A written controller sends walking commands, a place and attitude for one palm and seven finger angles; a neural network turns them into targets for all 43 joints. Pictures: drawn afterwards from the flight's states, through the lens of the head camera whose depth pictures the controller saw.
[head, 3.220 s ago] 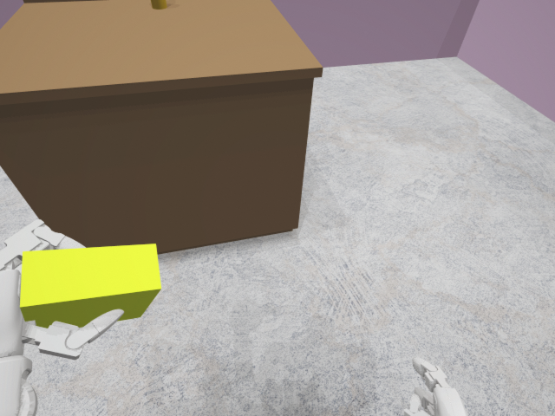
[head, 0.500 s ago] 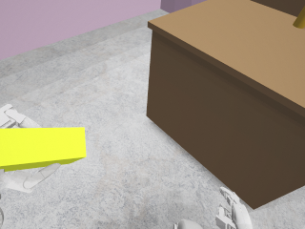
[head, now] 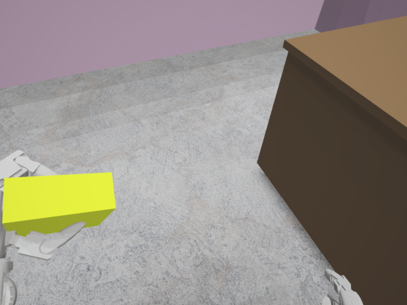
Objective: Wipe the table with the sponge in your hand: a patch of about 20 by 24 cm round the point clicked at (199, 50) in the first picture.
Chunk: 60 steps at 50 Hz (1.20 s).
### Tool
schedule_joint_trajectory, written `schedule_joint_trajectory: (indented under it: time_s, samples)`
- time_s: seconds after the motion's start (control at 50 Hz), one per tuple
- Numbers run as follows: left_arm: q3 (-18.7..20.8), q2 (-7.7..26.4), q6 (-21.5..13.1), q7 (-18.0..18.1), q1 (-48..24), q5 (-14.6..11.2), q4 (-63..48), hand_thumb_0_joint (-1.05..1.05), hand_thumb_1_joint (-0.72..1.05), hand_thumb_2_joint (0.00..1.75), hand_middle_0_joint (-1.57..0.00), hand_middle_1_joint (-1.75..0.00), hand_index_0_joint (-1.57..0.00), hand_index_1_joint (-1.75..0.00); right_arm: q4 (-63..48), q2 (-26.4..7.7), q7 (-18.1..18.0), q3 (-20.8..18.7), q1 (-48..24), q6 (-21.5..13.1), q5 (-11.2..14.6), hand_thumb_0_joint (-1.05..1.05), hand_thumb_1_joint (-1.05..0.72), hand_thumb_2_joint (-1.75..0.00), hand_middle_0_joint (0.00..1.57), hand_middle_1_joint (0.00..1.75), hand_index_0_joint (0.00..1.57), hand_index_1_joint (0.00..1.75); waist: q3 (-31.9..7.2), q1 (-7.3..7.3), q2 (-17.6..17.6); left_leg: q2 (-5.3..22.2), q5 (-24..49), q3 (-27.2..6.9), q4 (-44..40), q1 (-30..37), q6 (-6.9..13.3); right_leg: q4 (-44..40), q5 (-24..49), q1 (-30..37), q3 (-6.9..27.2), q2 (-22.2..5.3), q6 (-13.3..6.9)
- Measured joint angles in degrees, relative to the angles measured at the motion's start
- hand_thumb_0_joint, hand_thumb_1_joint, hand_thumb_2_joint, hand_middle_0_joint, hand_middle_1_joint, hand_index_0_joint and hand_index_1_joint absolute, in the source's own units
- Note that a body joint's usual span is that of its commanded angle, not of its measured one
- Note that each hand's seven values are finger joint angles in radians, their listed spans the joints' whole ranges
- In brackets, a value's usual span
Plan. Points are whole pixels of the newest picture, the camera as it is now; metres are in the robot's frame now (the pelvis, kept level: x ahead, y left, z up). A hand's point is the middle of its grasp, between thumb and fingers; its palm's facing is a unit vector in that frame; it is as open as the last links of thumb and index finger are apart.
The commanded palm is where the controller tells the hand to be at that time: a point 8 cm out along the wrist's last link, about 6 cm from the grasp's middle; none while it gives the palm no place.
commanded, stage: walk to a spot facing it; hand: left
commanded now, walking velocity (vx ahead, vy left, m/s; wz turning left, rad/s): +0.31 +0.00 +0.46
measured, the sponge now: (76, 204) +0.22 +0.21 +0.16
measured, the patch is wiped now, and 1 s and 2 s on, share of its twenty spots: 0.00 0.00 0.00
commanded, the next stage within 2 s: turn to face it in 0.84 s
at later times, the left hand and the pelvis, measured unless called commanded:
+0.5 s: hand (35, 213) +0.20 +0.25 +0.16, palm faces +0.61 -0.68 -0.42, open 9.4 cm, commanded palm +0.14 +0.28 +0.17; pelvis +0.05 -0.03 -0.02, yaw +13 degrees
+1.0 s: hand (18, 174) +0.25 +0.30 +0.18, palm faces +0.66 -0.62 -0.43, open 9.4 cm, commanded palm +0.18 +0.32 +0.17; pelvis +0.14 +0.00 -0.01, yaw +22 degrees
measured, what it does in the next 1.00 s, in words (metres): walks ahead, turning left: left foot, then right foot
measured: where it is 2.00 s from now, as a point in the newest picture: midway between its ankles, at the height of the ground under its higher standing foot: outside the picture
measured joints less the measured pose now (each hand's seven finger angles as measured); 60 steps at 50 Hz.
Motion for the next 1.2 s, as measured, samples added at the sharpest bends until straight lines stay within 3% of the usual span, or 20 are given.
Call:
schedule_joint_trajectory:
  time_s: [0.06, 0.08, 0.14, 0.18, 0.26, 0.38, 0.46, 0.5, 0.54, 0.64, 0.76, 0.8, 0.82, 0.86, 0.92, 1.0, 1.12, 1.14, 1.18, 1.2]
  samples:
    - [1.38, 0.05, -0.15, 1.32, -0.43, -0.48, -2.67, -0.01, -0.43, 0.98, -0.82, -1.34, -0.82, -1.34, -1.83, -0.81, -0.12, -0.3, 0.37, -0.48, 0.24, 0.02, -0.91, -0.9, 0.2, 0.3, 0.2, 0.3, 0.06, 0.1, -0.53, -1.14, 2.95, 1.4, -11.14, 6.51, 1.49, 7.02, -3.52, -2.78, -0.64, -1.95, 1.18]
    - [1.97, 0.09, -0.55, 1.67, -1.18, -0.62, -3.15, -0.01, -0.43, 0.98, -0.82, -1.34, -0.82, -1.34, -2.39, -0.73, -0.14, -0.5, -0.26, -0.85, 0.39, 0.02, -0.91, -0.9, 0.2, 0.3, 0.2, 0.3, 0.75, -0.23, -0.42, -1.26, 10.46, 0.9, -11.8, 6.24, 2.19, 13.46, -6.46, -5.1, 0.93, -2.04, 1.86]
    - [2.66, 0.56, -1.95, 1.12, -4.12, 0.52, -0.19, -0.01, -0.43, 0.99, -0.82, -1.34, -0.82, -1.34, -0.8, 2.66, 0.95, -0.15, -2.92, -1.68, 1.18, 0.02, -0.91, -0.9, 0.2, 0.3, 0.2, 0.3, 2.64, -0.93, -0.99, -1.33, 8.08, -0.65, -6.68, 5.34, 2.46, 34.52, -13.43, -12.6, 8.2, 1.24, 2.34]
    - [2.46, 0.52, -1.52, 0.25, -4.2, 1.03, 0.77, -0.01, -0.43, 0.99, -0.82, -1.34, -0.82, -1.34, 0.01, 5.07, 2.0, 0.97, -3.29, -1.85, 1.64, 0.02, -0.91, -0.9, 0.2, 0.3, 0.2, 0.3, 2.11, -1.46, -0.68, -1.13, 6.95, -2.04, -7.44, 5.65, 2.28, 39.85, -12.19, -16.52, 9.42, 2.68, 2.8]
    - [1.46, -0.38, -2.22, -0.76, -1.72, 1.08, -1.42, -0.01, -0.43, 0.99, -0.82, -1.34, -0.82, -1.34, 0.81, 8.3, 2.94, 3.38, -2.11, -3.33, 1.47, 0.02, -0.9, -0.9, 0.2, 0.3, 0.2, 0.3, 1.48, -0.98, 1.15, -0.42, 8.88, -4.36, -11.45, 7.35, 1.63, 31.57, -7.11, -18.02, 8.22, 3.09, 3.25]
    - [1.81, 0.43, -3.61, -1.18, -0.96, 0.88, 1.54, -0.01, -0.43, 0.99, -0.82, -1.34, -0.82, -1.34, 2.25, 9.25, 2.19, 5.35, -0.19, -3.25, 0.97, 0.02, -0.9, -0.9, 0.21, 0.3, 0.21, 0.3, 0.03, 0.89, 5.16, 0.84, 6.52, -7.51, -10.31, 7.68, 1.09, 8.93, -6.36, -7.76, 5.46, 5.72, 3.51]
    - [0.27, -1.48, -1.65, -1.22, -5.57, 1.29, 6.25, -0.01, -0.43, 0.99, -0.82, -1.34, -0.82, -1.34, 4.64, 6.31, 1.9, 4.55, -2.05, -1.69, 0.87, 0.02, -0.9, -0.9, 0.21, 0.3, 0.21, 0.3, 0.78, 1.47, 6.19, -0.55, -3.25, -8.83, 11.81, -0.63, 2.04, 8.43, -0.26, -6.37, 4.0, 5.11, -1.76]
    - [-0.66, -3.44, -1.29, -1.47, -5.67, 1.09, 7.45, -0.01, -0.43, 0.99, -0.82, -1.34, -0.82, -1.34, 5.81, 4.23, 1.99, 3.79, -3.29, -0.86, 0.67, 0.02, -0.9, -0.9, 0.21, 0.3, 0.21, 0.3, 1.52, 1.5, 5.73, -1.6, -1.18, -8.01, 22.87, -4.8, 1.16, 7.76, -1.19, -5.12, 3.75, 4.3, -2.32]
    - [-1.26, -4.27, -1.26, -1.69, -4.29, 1.17, 7.04, -0.01, -0.43, 0.99, -0.82, -1.34, -0.82, -1.34, 5.66, 2.58, 1.73, 2.89, -3.95, -0.25, 0.69, 0.02, -0.9, -0.9, 0.21, 0.3, 0.21, 0.3, 2.09, 0.72, 5.0, -1.43, 1.22, -6.52, 26.87, -7.5, 0.33, 5.11, -0.69, -3.36, 3.14, 3.69, -1.97]
    - [-0.79, -1.65, -1.97, -1.32, -0.41, 1.0, 2.19, -0.01, -0.43, 0.99, -0.82, -1.34, -0.82, -1.34, 2.24, 0.2, 0.96, 0.41, -3.49, -0.17, 0.61, 0.02, -0.9, -0.9, 0.2, 0.3, 0.2, 0.3, 3.26, -1.16, 1.77, 0.14, 4.11, -2.25, 14.06, -7.17, -0.01, -0.18, 0.54, -0.22, 0.96, 2.05, -1.57]
    - [2.45, 1.07, -2.46, 0.9, 1.6, 0.19, -4.05, -0.01, -0.43, 0.99, -0.82, -1.34, -0.82, -1.34, -1.74, -0.91, 0.86, -1.37, -1.61, -0.18, 0.67, 0.02, -0.91, -0.9, 0.2, 0.3, 0.2, 0.3, 3.43, -0.84, -0.88, -0.62, 4.47, 1.86, -5.85, 0.25, 0.68, 2.98, -3.29, 0.1, -0.63, 0.18, 0.09]
    - [3.35, 1.04, -2.69, 1.61, 1.2, -0.02, -5.49, -0.01, -0.43, 0.99, -0.82, -1.34, -0.82, -1.34, -3.25, -1.29, 0.7, -1.44, -1.31, -0.4, 0.85, 0.02, -0.91, -0.9, 0.2, 0.3, 0.2, 0.3, 3.01, -0.62, -0.55, -1.22, 9.99, 2.01, -11.69, 3.79, 2.15, 10.32, -6.88, -2.29, -0.21, -0.66, 0.94]
    - [3.64, 1.13, -3.02, 1.85, -0.1, -0.05, -5.19, -0.01, -0.43, 0.99, -0.82, -1.34, -0.82, -1.34, -3.18, -0.57, 0.62, -1.72, -2.12, -0.69, 0.99, 0.02, -0.91, -0.9, 0.2, 0.3, 0.2, 0.3, 3.65, -0.91, -0.76, -1.37, 12.33, 1.62, -9.66, 3.12, 2.9, 17.41, -10.57, -4.63, 2.09, -0.65, 1.47]
    - [3.56, 1.47, -3.52, 1.32, -3.32, 0.63, -2.52, -0.01, -0.43, 0.99, -0.82, -1.34, -0.82, -1.34, -1.91, 1.87, 1.2, -1.35, -3.82, -0.94, 1.43, 0.02, -0.91, -0.9, 0.2, 0.3, 0.2, 0.3, 4.58, -1.34, -1.13, -1.52, 9.24, 0.51, -5.91, 2.61, 3.37, 31.39, -14.87, -9.7, 7.35, 1.45, 1.75]
    - [3.46, 1.67, -2.46, 0.14, -4.2, 1.06, -1.28, -0.01, -0.43, 0.99, -0.82, -1.34, -0.82, -1.34, -0.6, 5.6, 2.55, 0.74, -4.79, -1.09, 1.96, 0.02, -0.91, -0.9, 0.2, 0.3, 0.2, 0.3, 3.78, -1.94, -0.49, -0.99, 7.38, -1.43, -6.97, 3.42, 2.77, 40.71, -13.51, -16.19, 9.65, 3.68, 2.5]
    - [2.83, 0.98, -3.15, -0.74, -0.26, 0.5, -4.57, -0.01, -0.43, 0.99, -0.82, -1.34, -0.82, -1.34, -0.19, 9.08, 3.52, 3.47, -3.79, -2.54, 1.79, 0.02, -0.91, -0.9, 0.2, 0.3, 0.2, 0.3, 2.74, -1.09, 1.34, 0.16, 8.82, -2.88, -11.49, 5.85, 1.48, 31.57, -7.58, -18.53, 8.76, 4.09, 3.07]
    - [2.83, 1.11, -3.97, -1.02, 0.54, 0.67, -0.59, -0.01, -0.43, 0.99, -0.82, -1.34, -0.82, -1.34, 0.92, 10.05, 2.56, 5.91, -2.92, -2.6, 1.36, 0.02, -0.9, -0.9, 0.21, 0.3, 0.21, 0.3, 1.79, 2.65, 4.62, 2.62, 6.43, -2.47, -11.55, 9.6, -1.51, 8.92, -1.18, -10.38, 6.2, 7.01, 2.78]
    - [3.01, 1.24, -3.51, -0.96, -0.56, 0.83, 0.93, -0.01, -0.43, 0.99, -0.82, -1.34, -0.82, -1.34, 0.89, 9.82, 2.4, 6.1, -3.04, -2.44, 1.33, 0.02, -0.9, -0.9, 0.21, 0.3, 0.21, 0.3, 1.68, 3.05, 4.75, 2.89, 4.89, -2.28, -9.36, 9.43, -2.06, 5.23, 1.38, -8.29, 5.94, 7.5, 2.15]
    - [2.09, -0.51, -2.52, -1.09, -4.39, 1.41, 4.64, -0.01, -0.43, 0.99, -0.82, -1.34, -0.82, -1.34, 1.68, 8.03, 2.25, 5.71, -4.71, -2.02, 1.27, 0.02, -0.9, -0.9, 0.21, 0.3, 0.21, 0.3, 2.17, 3.23, 6.85, 4.13, -0.56, -3.19, -0.4, 6.44, -1.25, 6.99, 2.72, -8.57, 5.38, 8.94, -2.79]
    - [1.41, -1.71, -1.87, -1.22, -6.2, 1.33, 6.22, -0.01, -0.43, 0.99, -0.82, -1.34, -0.82, -1.34, 2.35, 7.01, 2.35, 5.28, -5.84, -1.7, 1.29, 0.02, -0.9, -0.9, 0.21, 0.3, 0.21, 0.3, 2.49, 3.25, 7.09, 3.13, -3.66, -4.43, 5.62, 4.19, -1.23, 8.14, 1.77, -9.0, 5.63, 9.1, -4.19]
